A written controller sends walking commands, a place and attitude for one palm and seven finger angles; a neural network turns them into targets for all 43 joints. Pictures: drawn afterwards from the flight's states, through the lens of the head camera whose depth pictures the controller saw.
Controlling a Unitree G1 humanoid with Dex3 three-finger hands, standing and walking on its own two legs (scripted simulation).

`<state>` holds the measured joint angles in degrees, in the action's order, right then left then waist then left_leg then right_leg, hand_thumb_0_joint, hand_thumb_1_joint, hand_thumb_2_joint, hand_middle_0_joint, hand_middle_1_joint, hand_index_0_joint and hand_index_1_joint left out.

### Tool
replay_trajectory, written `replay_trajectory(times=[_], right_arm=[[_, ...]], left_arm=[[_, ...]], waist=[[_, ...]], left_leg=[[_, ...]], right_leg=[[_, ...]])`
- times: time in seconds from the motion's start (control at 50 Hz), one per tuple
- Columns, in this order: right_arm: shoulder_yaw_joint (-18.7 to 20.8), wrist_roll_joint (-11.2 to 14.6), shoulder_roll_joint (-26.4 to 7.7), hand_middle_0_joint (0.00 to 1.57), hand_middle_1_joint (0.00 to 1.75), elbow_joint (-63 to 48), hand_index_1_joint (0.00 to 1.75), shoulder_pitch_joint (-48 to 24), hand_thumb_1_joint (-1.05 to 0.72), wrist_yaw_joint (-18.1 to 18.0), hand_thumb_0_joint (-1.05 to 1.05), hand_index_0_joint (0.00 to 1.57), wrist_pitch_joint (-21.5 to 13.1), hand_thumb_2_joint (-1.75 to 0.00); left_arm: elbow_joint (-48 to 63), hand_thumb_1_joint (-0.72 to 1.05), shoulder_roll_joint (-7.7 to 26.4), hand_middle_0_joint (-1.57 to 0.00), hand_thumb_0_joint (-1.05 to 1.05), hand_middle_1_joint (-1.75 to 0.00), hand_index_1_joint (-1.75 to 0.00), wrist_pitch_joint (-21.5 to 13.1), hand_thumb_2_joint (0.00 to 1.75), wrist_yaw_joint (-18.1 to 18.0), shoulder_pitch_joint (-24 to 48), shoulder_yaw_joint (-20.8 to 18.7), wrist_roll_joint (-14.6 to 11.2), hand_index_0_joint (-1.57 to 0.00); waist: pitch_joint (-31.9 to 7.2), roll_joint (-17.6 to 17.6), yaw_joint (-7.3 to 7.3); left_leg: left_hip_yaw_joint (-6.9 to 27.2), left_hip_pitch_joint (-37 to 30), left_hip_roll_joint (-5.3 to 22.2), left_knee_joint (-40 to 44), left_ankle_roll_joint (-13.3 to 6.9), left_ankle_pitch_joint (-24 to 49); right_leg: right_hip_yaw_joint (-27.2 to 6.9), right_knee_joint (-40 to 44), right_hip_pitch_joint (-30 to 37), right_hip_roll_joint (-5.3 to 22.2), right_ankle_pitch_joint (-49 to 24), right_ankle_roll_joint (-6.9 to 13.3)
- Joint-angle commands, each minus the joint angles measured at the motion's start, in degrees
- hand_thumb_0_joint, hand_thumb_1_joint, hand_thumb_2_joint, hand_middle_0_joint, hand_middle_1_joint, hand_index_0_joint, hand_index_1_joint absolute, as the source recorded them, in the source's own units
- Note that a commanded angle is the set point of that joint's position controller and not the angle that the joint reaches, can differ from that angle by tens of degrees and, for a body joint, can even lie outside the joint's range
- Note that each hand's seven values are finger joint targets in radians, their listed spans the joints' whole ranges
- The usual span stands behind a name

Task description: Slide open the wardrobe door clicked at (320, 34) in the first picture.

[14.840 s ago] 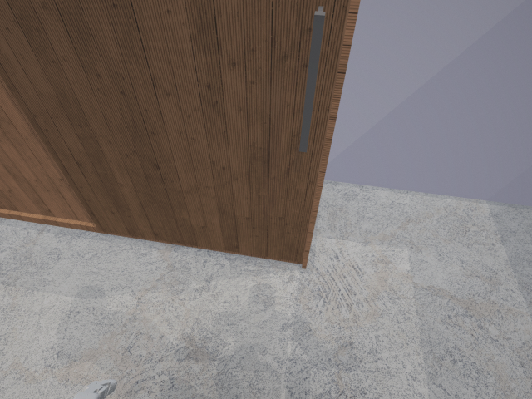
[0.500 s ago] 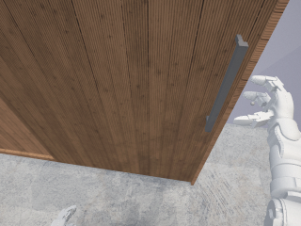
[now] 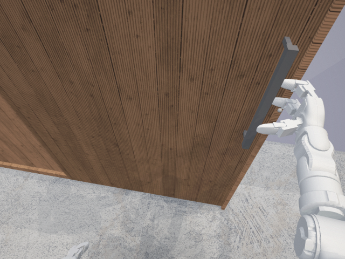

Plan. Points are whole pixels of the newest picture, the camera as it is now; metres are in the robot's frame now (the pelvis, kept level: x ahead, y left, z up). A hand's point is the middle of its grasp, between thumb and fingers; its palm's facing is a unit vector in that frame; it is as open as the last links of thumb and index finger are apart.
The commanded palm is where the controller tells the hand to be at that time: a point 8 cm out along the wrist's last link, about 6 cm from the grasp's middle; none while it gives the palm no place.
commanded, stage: feel for the door with the fingertips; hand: right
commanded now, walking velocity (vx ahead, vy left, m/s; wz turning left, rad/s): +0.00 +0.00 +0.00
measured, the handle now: (262, 103) +0.50 -0.17 +0.11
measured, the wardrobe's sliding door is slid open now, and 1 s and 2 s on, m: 0.00 0.00 0.00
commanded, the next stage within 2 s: slide the fingers in behind the handle in 0.40 s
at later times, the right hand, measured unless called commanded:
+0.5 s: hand (282, 107) +0.45 -0.20 +0.13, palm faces +0.10 +0.99 -0.01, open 13.7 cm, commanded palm +0.43 -0.24 +0.13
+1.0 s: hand (276, 112) +0.44 -0.18 +0.13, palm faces +0.07 +1.00 +0.01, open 13.9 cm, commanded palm +0.41 -0.23 +0.13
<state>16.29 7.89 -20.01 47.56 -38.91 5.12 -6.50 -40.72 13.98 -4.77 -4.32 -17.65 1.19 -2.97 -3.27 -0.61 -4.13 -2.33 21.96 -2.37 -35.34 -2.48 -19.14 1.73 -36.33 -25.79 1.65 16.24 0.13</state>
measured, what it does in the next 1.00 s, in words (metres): stands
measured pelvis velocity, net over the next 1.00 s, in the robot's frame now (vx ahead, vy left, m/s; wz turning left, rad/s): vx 0.00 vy -0.01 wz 0.00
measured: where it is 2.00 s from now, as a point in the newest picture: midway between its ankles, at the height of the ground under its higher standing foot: outside the picture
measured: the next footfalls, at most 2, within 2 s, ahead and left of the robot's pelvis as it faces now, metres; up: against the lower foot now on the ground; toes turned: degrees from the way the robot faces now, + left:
none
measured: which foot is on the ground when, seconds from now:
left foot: down 0.00-1.00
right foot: down 0.00-1.00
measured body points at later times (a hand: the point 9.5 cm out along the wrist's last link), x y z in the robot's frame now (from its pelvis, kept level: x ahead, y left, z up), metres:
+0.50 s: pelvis +0.00 +0.00 +0.00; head +0.04 -0.01 +0.45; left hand +0.08 +0.27 -0.11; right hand +0.44 -0.25 +0.14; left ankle -0.01 +0.09 -0.72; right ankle +0.02 -0.12 -0.72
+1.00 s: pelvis +0.00 -0.01 +0.00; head +0.02 -0.01 +0.45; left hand +0.07 +0.25 -0.11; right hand +0.43 -0.23 +0.13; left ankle -0.01 +0.09 -0.72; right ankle +0.02 -0.12 -0.72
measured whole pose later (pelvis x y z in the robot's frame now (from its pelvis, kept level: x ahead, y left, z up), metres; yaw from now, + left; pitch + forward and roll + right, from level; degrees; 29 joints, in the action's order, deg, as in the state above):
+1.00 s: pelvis +0.00 -0.01 +0.00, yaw +0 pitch +6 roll +1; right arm 14.5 8.4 -17.8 48.3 -38.6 5.2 -8.1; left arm -41.0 14.3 -5.2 -3.4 -19.7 0.4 -3.1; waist -4.6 -0.9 -3.9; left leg -2.1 22.8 -2.0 -35.9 -1.7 -19.4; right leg 1.9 -37.8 -27.1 1.3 17.0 0.9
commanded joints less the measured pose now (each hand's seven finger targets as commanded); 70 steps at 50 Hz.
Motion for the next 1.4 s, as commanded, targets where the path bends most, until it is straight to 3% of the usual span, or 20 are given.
replay_trajectory(times=[0.0,0.14,0.22,0.32,0.36,0.42,0.48,0.52,0.58,0.6,0.8,0.88,0.94,1.0,1.06,1.18,1.2,1.3,1.34,1.38], right_arm=[[2.56,1.22,-14.43,0.30,1.20,-11.64,1.20,-27.35,0.50,1.29,0.00,0.30,-3.81,-0.30],[3.21,2.12,-15.11,0.30,1.20,-9.95,1.20,-25.70,0.50,3.27,0.00,0.30,-3.49,-0.30],[0.90,1.85,-13.05,0.30,1.20,-11.76,1.20,-29.15,0.50,3.05,0.00,0.30,-3.98,-0.30],[3.63,1.50,-16.49,0.30,1.20,-8.84,1.20,-32.14,0.50,2.02,0.00,0.30,-5.18,-0.30],[4.74,0.80,-18.24,0.30,1.20,-8.50,1.20,-32.68,0.50,1.65,0.00,0.30,-5.88,-0.30],[1.48,0.04,-14.78,0.30,1.20,-8.02,1.20,-35.02,0.50,1.63,0.00,0.30,-6.69,-0.30],[2.15,0.10,-16.12,0.30,1.20,-4.70,1.20,-37.91,0.50,1.54,0.00,0.30,-6.79,-0.30],[0.41,0.54,-13.27,0.30,1.20,-3.83,1.20,-38.51,0.50,1.85,0.00,0.30,-6.98,-0.30],[2.41,0.63,-15.43,0.30,1.20,-2.66,1.20,-37.19,0.50,1.91,0.00,0.30,-7.32,-0.30],[0.22,0.66,-12.88,0.30,1.20,-2.98,1.20,-37.17,0.50,2.21,0.00,0.30,-7.35,-0.30],[1.48,1.28,-12.40,0.30,1.20,-7.89,1.20,-29.82,0.50,1.62,0.00,0.30,-7.05,-0.30],[-0.66,1.62,-8.75,0.30,1.20,-11.95,1.20,-25.83,0.50,0.88,0.00,0.30,-5.83,-0.30],[1.03,1.32,-10.91,0.30,1.20,-12.64,1.20,-26.69,0.50,-0.58,0.00,0.30,-4.79,-0.30],[0.71,0.69,-10.24,0.30,1.20,-13.56,1.20,-28.13,0.50,-1.86,0.00,0.30,-4.44,-0.30],[1.37,0.14,-11.15,0.30,1.20,-16.04,1.20,-26.82,0.50,-2.36,0.00,0.30,-5.17,-0.30],[-0.43,1.16,-8.76,0.30,1.20,-14.92,1.20,-23.97,0.50,-0.71,0.00,0.30,-3.36,-0.30],[-2.13,1.46,-6.30,0.30,1.20,-13.51,1.20,-23.19,0.50,-0.33,0.00,0.30,-2.37,-0.30],[-1.77,1.84,-7.08,0.30,1.20,-13.79,1.20,-28.16,0.50,-0.78,0.00,0.30,-1.77,-0.30],[-0.01,1.69,-9.21,0.30,1.20,-15.81,1.20,-27.48,0.50,-1.28,0.00,0.30,-3.01,-0.30],[-2.25,1.47,-6.71,0.30,1.20,-16.90,1.20,-29.32,0.50,-1.36,0.00,0.30,-4.14,-0.30]], left_arm=[[6.17,0.90,9.05,-0.20,0.00,-0.30,-0.30,-2.36,0.90,-0.68,-0.14,-3.36,-0.31,-0.20],[5.74,0.90,9.62,-0.20,0.00,-0.30,-0.30,-2.16,0.90,-0.63,-1.85,-3.94,-0.50,-0.20],[5.54,0.90,9.25,-0.20,0.00,-0.30,-0.30,-2.29,0.90,-0.43,-1.71,-3.91,-0.62,-0.20],[4.86,0.90,9.55,-0.20,0.00,-0.30,-0.30,-2.27,0.90,-0.62,-2.15,-3.80,-0.34,-0.20],[4.70,0.90,9.66,-0.20,0.00,-0.30,-0.30,-2.30,0.90,-0.54,-2.30,-3.79,-0.15,-0.20],[4.60,0.90,9.24,-0.20,0.00,-0.30,-0.30,-2.55,0.90,-0.24,-2.44,-3.65,-0.06,-0.20],[4.00,0.90,9.81,-0.20,0.00,-0.30,-0.30,-2.52,0.90,-0.32,-3.28,-3.68,-0.01,-0.20],[4.07,0.90,9.55,-0.20,0.00,-0.30,-0.30,-2.87,0.90,-0.21,-3.19,-3.63,0.01,-0.20],[4.01,0.90,9.89,-0.20,0.00,-0.30,-0.30,-2.88,0.90,-0.24,-3.58,-3.76,-0.01,-0.20],[4.33,0.90,9.59,-0.20,0.00,-0.30,-0.30,-2.99,0.90,-0.11,-3.28,-3.53,-0.02,-0.20],[5.60,0.90,9.55,-0.20,0.00,-0.30,-0.30,-3.14,0.90,0.34,-2.78,-3.96,-0.20,-0.20],[6.56,0.90,9.05,-0.20,0.00,-0.30,-0.30,-3.18,0.90,0.63,-1.77,-3.94,-0.36,-0.20],[6.32,0.90,9.36,-0.20,0.00,-0.30,-0.30,-2.80,0.90,0.38,-1.56,-3.83,-0.24,-0.20],[6.27,0.90,8.77,-0.20,0.00,-0.30,-0.30,-2.92,0.90,0.30,-0.56,-3.70,-0.16,-0.20],[6.35,0.90,8.66,-0.20,0.00,-0.30,-0.30,-2.89,0.90,0.28,-0.25,-3.83,0.11,-0.20],[6.69,0.90,8.69,-0.20,0.00,-0.30,-0.30,-2.58,0.90,0.27,0.41,-3.75,-0.30,-0.20],[6.79,0.90,8.41,-0.20,0.00,-0.30,-0.30,-2.59,0.90,0.26,0.82,-3.65,-0.42,-0.20],[6.32,0.90,8.51,-0.20,0.00,-0.30,-0.30,-2.57,0.90,-0.02,0.92,-3.56,-0.44,-0.20],[6.44,0.90,8.66,-0.20,0.00,-0.30,-0.30,-2.55,0.90,-0.09,0.84,-3.64,-0.14,-0.20],[6.33,0.90,8.07,-0.20,0.00,-0.30,-0.30,-2.83,0.90,0.09,0.95,-3.41,-0.07,-0.20]], waist=[[-18.29,-1.21,0.10],[-18.02,1.65,-0.18],[-17.82,-2.81,-0.76],[-17.84,0.46,-0.95],[-19.44,-1.90,-0.58],[-19.16,-4.90,-1.49],[-18.29,-1.02,-2.63],[-17.97,-1.35,-2.86],[-19.51,-0.69,-2.14],[-19.58,-2.53,-2.22],[-20.73,-2.05,-0.32],[-19.47,-1.56,0.40],[-17.00,0.47,0.24],[-16.21,-0.90,0.04],[-19.11,-2.20,0.65],[-18.05,0.55,0.31],[-16.45,-0.12,0.19],[-15.22,0.25,-0.51],[-18.03,0.70,0.23],[-19.62,-0.90,-0.12]], left_leg=[[3.54,-4.41,1.23,5.43,2.01,20.14],[3.63,-4.88,1.27,5.41,2.47,22.52],[3.32,-2.45,1.06,5.40,2.06,20.86],[3.78,-2.61,1.20,5.43,2.32,18.49],[3.83,-2.97,1.33,4.76,2.10,19.72],[3.16,-0.18,0.88,4.42,1.75,17.93],[3.08,0.72,0.85,4.64,2.02,16.39],[2.72,1.96,0.63,4.66,1.93,15.08],[2.70,1.43,0.68,4.34,1.78,14.67],[2.63,1.93,0.68,4.21,1.70,14.64],[1.84,0.61,0.13,3.85,1.33,15.51],[1.25,-0.26,-0.13,3.88,1.25,16.74],[1.57,-0.69,0.01,4.71,1.41,15.67],[1.80,-0.04,0.15,5.02,1.50,14.62],[2.00,-1.73,0.27,4.43,1.30,17.56],[2.09,-2.96,0.40,4.91,1.66,20.11],[2.03,-2.07,0.40,5.29,1.72,19.41],[2.28,-0.52,0.60,6.13,1.77,16.64],[2.65,-2.67,0.70,5.70,1.72,18.09],[2.47,-2.81,0.75,4.91,1.61,19.48]], right_leg=[[-1.34,2.66,10.64,-1.71,-11.48,1.85],[-1.22,2.21,9.75,-1.74,-12.27,2.12],[-1.52,2.20,11.52,-1.74,-12.35,1.95],[-1.72,2.12,9.30,-1.80,-9.88,2.11],[-1.74,1.80,9.82,-1.80,-11.30,2.05],[-2.14,1.35,11.64,-1.69,-11.43,1.75],[-2.58,1.25,10.17,-1.45,-9.77,1.94],[-2.88,1.37,10.84,-1.47,-9.13,1.79],[-3.02,1.15,10.70,-1.35,-9.19,1.80],[-3.05,1.24,11.15,-1.47,-9.46,1.68],[-3.16,1.51,12.83,-1.06,-11.76,1.53],[-3.15,1.89,13.31,-1.02,-13.39,1.43],[-2.92,2.44,11.35,-1.11,-11.37,1.69],[-2.61,2.81,11.52,-1.22,-9.98,1.63],[-2.41,2.34,13.37,-1.20,-13.02,1.58],[-1.99,2.40,12.53,-1.41,-13.41,1.63],[-1.74,2.52,12.27,-1.51,-12.56,1.60],[-2.26,2.55,12.11,-1.59,-10.36,1.71],[-2.18,2.31,12.39,-1.74,-11.57,1.83],[-2.30,2.13,13.32,-1.84,-12.85,1.65]])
